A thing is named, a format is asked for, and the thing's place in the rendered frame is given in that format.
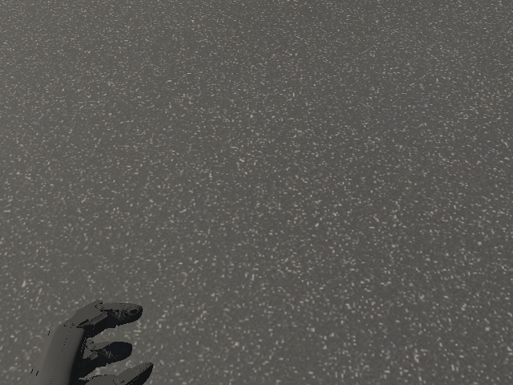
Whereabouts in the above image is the robot left hand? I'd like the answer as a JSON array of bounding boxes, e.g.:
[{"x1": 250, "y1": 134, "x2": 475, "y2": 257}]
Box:
[{"x1": 30, "y1": 300, "x2": 154, "y2": 385}]

